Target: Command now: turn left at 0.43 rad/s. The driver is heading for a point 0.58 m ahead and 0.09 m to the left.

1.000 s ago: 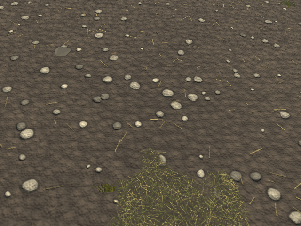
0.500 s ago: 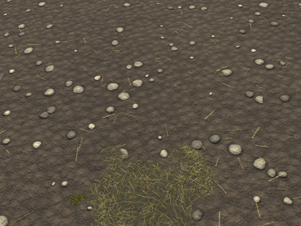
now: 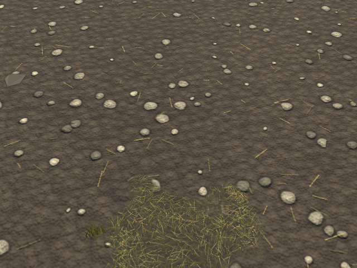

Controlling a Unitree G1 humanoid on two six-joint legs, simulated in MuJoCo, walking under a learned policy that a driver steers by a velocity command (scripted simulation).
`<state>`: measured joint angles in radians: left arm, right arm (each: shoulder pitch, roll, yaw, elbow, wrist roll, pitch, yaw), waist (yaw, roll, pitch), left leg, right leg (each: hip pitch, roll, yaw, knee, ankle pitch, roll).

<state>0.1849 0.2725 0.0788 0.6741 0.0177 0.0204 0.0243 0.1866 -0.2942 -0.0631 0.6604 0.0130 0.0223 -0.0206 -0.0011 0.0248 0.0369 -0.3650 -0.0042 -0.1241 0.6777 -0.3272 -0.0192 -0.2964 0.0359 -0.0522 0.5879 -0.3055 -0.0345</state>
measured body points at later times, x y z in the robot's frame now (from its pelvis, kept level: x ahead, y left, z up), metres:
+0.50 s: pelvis +0.00 +0.07 +0.02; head +0.02 +0.11 +0.47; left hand +0.08 +0.39 -0.09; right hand +0.20 -0.16 -0.06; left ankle -0.02 +0.15 -0.73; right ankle +0.07 -0.09 -0.66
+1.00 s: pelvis +0.19 +0.06 +0.02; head +0.22 +0.04 +0.47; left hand +0.20 +0.34 -0.08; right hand +0.39 -0.17 -0.08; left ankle +0.17 +0.21 -0.65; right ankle +0.18 -0.03 -0.73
